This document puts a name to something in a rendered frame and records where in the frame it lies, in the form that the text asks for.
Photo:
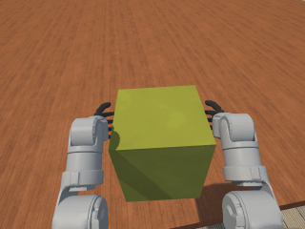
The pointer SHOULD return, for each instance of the robot left hand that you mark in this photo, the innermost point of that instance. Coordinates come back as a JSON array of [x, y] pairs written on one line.
[[100, 110]]

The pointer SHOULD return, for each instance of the robot right forearm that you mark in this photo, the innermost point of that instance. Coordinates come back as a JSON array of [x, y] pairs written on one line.
[[243, 166]]

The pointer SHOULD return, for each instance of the left robot upper arm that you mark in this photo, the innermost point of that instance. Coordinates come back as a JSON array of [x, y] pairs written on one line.
[[81, 212]]

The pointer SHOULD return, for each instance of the robot left forearm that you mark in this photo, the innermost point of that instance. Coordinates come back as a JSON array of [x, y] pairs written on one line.
[[84, 159]]

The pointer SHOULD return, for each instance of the robot right hand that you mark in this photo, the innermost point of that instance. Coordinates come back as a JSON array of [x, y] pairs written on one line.
[[212, 113]]

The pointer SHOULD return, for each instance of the right robot upper arm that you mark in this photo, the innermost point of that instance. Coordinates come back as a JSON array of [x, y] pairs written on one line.
[[251, 209]]

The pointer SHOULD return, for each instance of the carton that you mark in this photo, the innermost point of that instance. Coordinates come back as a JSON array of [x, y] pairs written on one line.
[[161, 143]]

